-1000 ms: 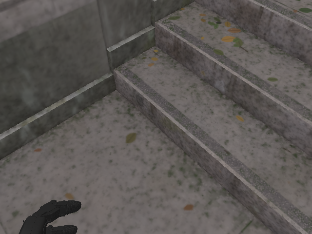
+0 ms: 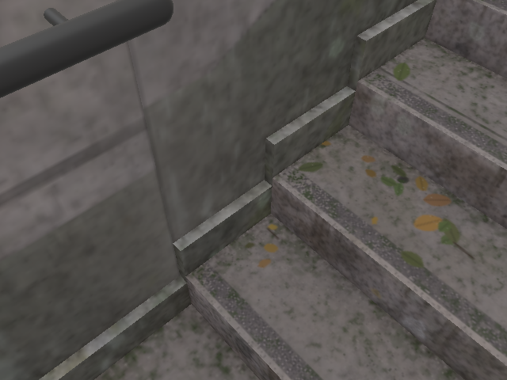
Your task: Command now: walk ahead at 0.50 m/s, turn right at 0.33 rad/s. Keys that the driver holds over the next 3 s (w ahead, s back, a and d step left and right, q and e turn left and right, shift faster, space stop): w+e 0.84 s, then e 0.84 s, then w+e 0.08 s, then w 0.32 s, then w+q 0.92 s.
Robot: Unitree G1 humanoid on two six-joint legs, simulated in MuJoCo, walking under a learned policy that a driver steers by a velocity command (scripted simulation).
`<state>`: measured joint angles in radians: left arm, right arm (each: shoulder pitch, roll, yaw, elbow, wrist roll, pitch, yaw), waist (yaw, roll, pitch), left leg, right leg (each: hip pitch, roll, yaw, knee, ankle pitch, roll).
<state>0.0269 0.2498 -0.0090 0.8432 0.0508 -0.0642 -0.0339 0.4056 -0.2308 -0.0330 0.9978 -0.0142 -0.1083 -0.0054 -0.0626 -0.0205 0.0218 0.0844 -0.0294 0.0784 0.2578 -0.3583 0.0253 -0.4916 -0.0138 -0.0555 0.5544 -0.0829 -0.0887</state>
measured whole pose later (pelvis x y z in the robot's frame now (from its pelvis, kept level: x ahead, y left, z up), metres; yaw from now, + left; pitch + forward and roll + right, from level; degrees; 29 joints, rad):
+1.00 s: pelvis +0.26 -0.21 +0.05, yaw -35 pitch +3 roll +2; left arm 0.11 0.16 0.01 0.58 0.02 0.05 0.01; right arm 0.28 -0.28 -0.07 0.73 -0.03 -0.03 0.02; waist -0.06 0.03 0.01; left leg -0.51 0.11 -0.06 1.41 -0.15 0.00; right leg -0.77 0.02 -0.01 1.27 -0.55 -0.05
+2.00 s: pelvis +0.53 -0.42 +0.31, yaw -68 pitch +6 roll +2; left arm 0.13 0.20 0.07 0.88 0.06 -0.02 -0.06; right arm 0.40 -0.15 0.01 0.91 -0.05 -0.12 0.07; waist -0.08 0.02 -0.11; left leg -0.36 0.04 0.27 0.47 -0.23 0.06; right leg -0.87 -0.10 0.04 1.30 -0.15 -0.05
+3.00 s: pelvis +0.77 -0.86 +0.46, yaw -44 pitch +8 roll -3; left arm -0.09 0.10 -0.07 0.74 0.04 0.00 -0.02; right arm 0.59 -0.06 0.07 1.14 -0.05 -0.11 0.10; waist -0.08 0.07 -0.18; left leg -0.17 -0.11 -0.25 0.48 -0.37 0.14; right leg -1.22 -0.04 -0.10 1.54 -0.34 -0.07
